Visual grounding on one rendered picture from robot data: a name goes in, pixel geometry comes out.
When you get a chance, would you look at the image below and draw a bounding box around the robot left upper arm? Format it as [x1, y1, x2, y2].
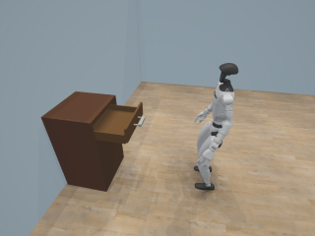
[221, 92, 234, 128]

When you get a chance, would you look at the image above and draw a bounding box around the right robot forearm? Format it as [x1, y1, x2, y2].
[203, 102, 214, 115]

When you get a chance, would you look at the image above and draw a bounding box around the robot right thigh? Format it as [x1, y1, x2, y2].
[197, 121, 212, 151]

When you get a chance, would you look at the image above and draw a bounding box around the left robot hand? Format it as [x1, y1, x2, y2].
[197, 148, 215, 167]

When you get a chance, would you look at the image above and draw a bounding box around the robot right foot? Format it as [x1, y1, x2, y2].
[194, 165, 213, 172]

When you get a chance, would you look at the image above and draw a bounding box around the cabinet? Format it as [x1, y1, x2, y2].
[40, 91, 124, 192]

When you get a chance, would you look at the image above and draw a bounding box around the left robot forearm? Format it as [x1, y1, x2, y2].
[209, 122, 231, 151]

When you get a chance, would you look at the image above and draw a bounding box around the drawer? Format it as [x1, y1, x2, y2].
[93, 101, 143, 145]

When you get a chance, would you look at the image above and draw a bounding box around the handle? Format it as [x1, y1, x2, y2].
[133, 116, 146, 127]

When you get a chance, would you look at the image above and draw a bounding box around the right robot hand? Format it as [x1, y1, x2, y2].
[194, 111, 207, 125]

